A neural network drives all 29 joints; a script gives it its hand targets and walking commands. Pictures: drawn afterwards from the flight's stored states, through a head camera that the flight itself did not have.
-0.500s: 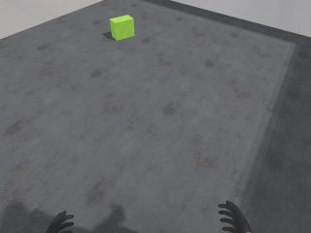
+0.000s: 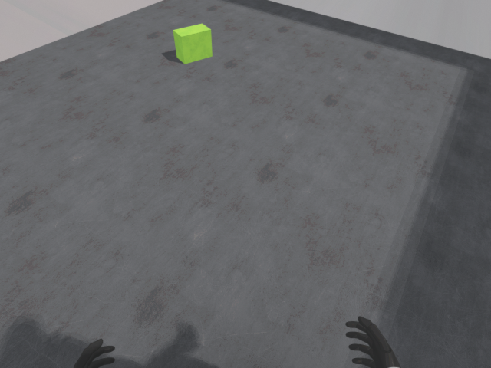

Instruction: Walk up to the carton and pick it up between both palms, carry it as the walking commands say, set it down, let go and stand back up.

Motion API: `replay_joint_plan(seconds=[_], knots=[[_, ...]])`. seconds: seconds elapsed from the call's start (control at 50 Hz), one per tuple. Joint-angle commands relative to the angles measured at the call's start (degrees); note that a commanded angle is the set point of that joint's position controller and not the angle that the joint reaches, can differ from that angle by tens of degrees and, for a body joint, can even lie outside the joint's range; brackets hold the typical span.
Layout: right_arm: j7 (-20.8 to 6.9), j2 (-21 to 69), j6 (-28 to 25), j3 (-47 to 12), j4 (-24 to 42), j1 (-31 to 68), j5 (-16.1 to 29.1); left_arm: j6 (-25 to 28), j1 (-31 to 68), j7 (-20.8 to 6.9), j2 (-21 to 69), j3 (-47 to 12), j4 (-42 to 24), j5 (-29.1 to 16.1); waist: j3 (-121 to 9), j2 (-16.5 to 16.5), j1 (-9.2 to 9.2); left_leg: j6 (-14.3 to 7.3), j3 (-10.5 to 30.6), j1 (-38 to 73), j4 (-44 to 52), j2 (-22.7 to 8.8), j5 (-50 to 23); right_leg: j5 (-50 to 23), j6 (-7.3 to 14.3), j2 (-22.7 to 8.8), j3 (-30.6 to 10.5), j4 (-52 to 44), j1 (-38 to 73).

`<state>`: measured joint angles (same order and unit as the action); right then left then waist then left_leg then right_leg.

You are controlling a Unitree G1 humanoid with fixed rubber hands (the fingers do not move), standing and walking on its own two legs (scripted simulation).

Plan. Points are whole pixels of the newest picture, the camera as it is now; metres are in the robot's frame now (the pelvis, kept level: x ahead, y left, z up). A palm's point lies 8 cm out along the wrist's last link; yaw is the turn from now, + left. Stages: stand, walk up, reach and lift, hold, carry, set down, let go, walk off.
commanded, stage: stand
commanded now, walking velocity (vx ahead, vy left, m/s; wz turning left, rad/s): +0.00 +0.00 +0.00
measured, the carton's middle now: (193, 43) +2.59 +0.35 -0.64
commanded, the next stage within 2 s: walk up in 1.44 s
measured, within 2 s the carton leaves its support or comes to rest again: neither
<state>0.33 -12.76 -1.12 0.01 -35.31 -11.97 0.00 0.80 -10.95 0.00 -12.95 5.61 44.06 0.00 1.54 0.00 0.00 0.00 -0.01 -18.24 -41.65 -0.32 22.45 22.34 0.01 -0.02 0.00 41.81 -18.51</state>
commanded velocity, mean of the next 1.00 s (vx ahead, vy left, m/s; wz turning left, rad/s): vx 0.00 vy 0.00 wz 0.00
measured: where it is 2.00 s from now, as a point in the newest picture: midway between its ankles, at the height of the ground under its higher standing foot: outside the picture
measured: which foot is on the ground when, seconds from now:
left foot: down 0.00-1.00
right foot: down 0.00-1.00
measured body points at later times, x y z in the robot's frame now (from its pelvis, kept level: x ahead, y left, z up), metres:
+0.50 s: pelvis +0.00 +0.00 +0.00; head +0.01 +0.00 +0.45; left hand +0.12 +0.27 -0.11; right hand +0.15 -0.24 -0.10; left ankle +0.00 +0.12 -0.72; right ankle +0.00 -0.12 -0.72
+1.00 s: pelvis +0.00 +0.00 +0.00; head +0.01 +0.00 +0.45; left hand +0.11 +0.27 -0.12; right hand +0.15 -0.24 -0.10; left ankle +0.00 +0.12 -0.72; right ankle +0.00 -0.12 -0.72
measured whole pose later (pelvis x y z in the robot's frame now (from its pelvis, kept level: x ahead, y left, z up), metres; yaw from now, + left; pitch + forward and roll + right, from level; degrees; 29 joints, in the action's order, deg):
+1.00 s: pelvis +0.00 +0.00 +0.00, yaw +0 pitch -1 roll +0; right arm 0.6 -13.1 -1.2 0.0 -38.4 -12.0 0.0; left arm 0.8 -10.9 0.0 -13.4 5.5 48.3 0.0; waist 1.5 0.0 0.0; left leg 0.0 0.0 -18.2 -41.6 -0.3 22.4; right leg 22.3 0.0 0.0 0.0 41.8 -18.5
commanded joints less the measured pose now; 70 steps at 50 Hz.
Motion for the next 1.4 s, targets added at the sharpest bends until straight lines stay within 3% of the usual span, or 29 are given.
replay_joint_plan(seconds=[0.0,1.14,1.38], knots=[[1.14,-16.04,-3.22,6.10,1.67,3.66,-2.29,2.50,3.96,0.30,-15.26,2.41,-5.63,1.72,-1.30,-2.84,-0.65,-5.17,6.71,-0.92,9.09,-4.96,-13.43,-14.80,4.63,-4.33,-5.82,-7.18,1.94],[1.39,-16.53,-3.02,5.67,-2.99,4.17,-1.74,2.29,4.76,0.42,-16.01,1.83,0.04,1.19,-0.64,-4.73,-0.72,-4.92,7.52,0.75,10.89,-5.62,-17.47,-18.57,4.63,-4.80,-6.49,-8.40,3.40],[1.32,-16.50,-3.05,5.48,-3.82,4.57,-1.74,2.16,4.97,0.33,-15.80,1.57,1.34,1.18,0.50,-4.95,-0.73,-4.85,8.21,-0.09,12.35,-5.96,-14.91,-16.67,4.49,-4.61,-6.77,-9.28,3.50]])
